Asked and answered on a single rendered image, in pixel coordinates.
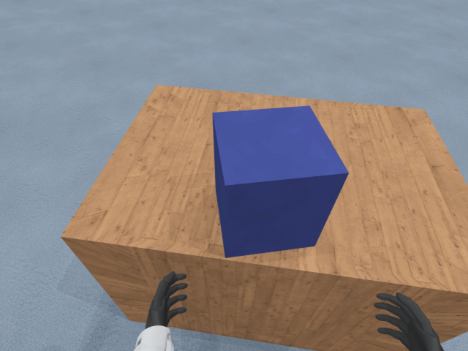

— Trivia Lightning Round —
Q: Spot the robot right hand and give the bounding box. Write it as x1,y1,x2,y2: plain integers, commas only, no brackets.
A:
374,292,444,351

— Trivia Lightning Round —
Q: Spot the robot left hand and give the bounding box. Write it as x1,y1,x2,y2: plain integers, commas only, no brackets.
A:
146,271,188,328

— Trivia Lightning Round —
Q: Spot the left robot forearm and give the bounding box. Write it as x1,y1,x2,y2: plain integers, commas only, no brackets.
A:
134,325,174,351

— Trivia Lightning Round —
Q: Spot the carton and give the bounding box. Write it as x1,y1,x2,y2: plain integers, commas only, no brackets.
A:
213,106,349,258

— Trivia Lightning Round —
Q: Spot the pedestal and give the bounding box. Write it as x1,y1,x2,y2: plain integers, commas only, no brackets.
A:
61,85,468,351

